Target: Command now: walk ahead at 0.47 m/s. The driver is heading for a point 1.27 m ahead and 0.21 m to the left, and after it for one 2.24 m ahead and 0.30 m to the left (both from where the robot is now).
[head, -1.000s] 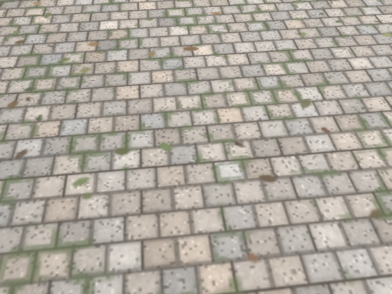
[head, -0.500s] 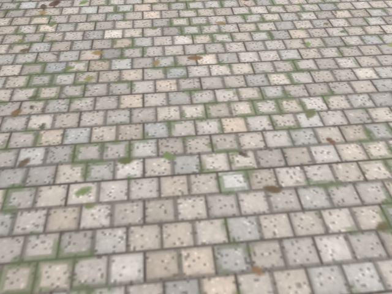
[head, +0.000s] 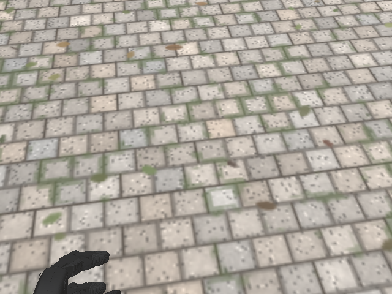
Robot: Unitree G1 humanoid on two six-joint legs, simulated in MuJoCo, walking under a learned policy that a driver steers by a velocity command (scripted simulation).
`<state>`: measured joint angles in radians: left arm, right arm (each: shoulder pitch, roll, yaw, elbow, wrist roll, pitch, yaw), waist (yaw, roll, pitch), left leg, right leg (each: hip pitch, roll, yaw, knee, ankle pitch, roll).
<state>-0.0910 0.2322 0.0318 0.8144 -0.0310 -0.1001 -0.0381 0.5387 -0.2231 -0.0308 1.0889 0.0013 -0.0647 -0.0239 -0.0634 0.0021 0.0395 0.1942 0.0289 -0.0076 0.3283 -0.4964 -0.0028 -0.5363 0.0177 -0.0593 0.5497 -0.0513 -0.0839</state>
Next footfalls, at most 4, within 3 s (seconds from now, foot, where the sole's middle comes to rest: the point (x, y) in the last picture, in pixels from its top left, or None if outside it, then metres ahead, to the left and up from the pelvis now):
0.54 left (148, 290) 0.47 0.15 -0.75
1.08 right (213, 200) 0.78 -0.09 -0.75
1.64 left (145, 145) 1.06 0.17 -0.75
2.10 right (161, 90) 1.40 0.10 -0.75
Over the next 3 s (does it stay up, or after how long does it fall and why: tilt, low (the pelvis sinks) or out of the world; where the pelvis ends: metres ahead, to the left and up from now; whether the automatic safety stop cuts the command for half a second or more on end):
stays up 1.26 0.14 0.02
